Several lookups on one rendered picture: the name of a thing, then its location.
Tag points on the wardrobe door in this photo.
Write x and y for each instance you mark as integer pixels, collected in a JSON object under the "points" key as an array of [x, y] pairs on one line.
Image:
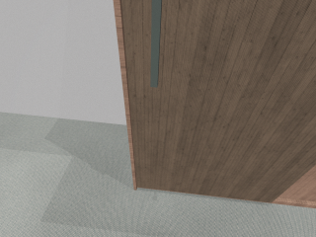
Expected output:
{"points": [[304, 188], [234, 112]]}

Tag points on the handle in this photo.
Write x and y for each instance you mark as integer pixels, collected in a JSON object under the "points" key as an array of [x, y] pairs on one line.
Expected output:
{"points": [[156, 16]]}

